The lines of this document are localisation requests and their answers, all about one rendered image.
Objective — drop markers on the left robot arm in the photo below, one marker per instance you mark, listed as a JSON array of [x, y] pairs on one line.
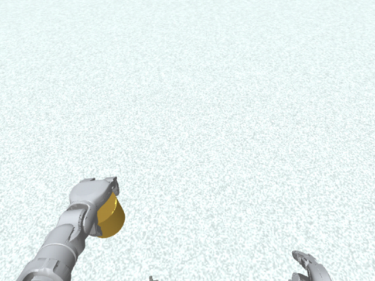
[[62, 246]]

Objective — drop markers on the mug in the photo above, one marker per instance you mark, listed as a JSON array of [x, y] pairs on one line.
[[111, 217]]

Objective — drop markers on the left robot hand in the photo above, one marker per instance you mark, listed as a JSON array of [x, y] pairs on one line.
[[96, 192]]

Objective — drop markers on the right robot hand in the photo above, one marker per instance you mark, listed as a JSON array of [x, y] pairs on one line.
[[316, 272]]

